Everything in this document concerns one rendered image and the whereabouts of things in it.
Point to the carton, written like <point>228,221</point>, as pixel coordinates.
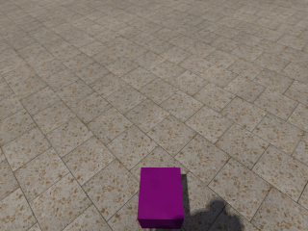
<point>160,198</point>

